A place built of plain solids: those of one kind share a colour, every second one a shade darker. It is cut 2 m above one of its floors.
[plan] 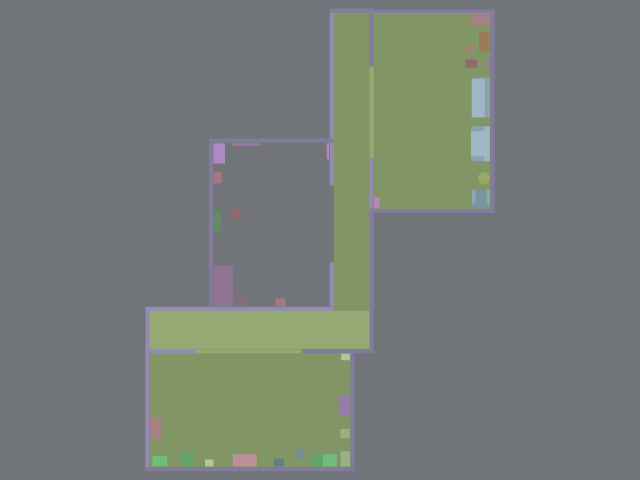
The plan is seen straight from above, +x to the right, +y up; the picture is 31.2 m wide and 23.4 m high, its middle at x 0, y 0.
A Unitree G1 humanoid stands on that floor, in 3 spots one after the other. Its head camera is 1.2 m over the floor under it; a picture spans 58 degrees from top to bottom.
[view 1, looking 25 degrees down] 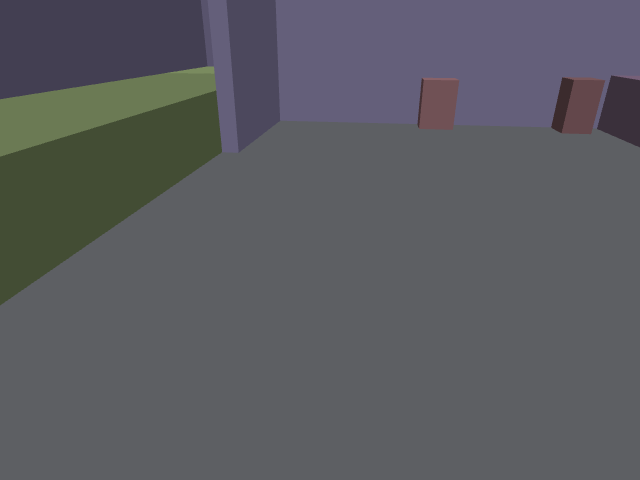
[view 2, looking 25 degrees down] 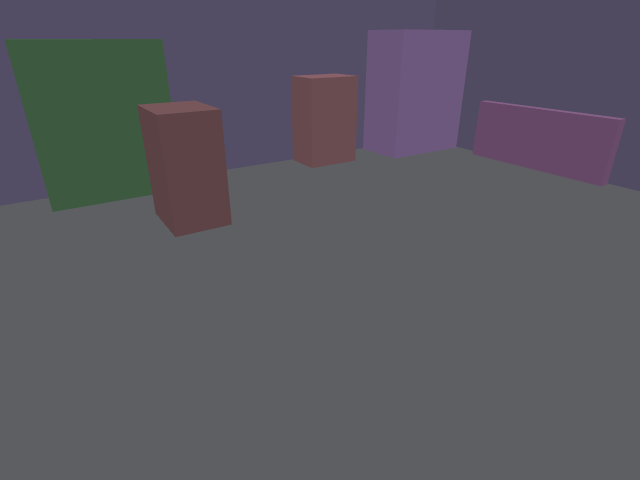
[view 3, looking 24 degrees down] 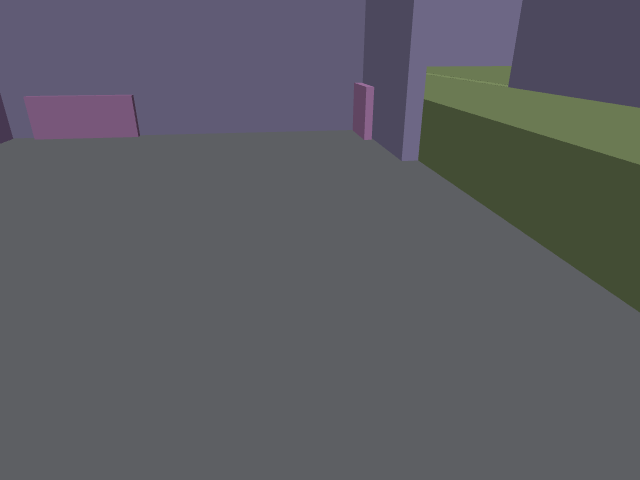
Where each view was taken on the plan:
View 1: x -1.15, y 3.69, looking -82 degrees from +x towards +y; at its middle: ground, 2.84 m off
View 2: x -1.15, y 0.49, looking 147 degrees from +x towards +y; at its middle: ground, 2.84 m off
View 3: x -1.15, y -2.10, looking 82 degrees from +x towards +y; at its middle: ground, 2.95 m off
